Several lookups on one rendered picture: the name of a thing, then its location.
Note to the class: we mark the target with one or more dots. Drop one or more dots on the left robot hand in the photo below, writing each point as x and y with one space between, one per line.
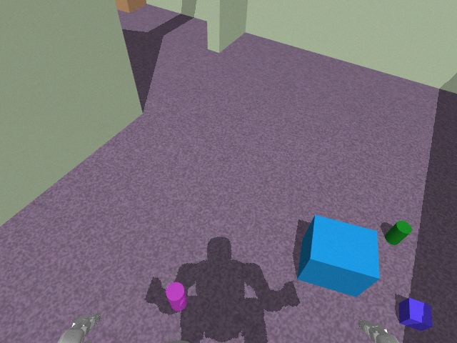
80 329

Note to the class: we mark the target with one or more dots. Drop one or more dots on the right robot hand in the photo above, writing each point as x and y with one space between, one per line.
376 332

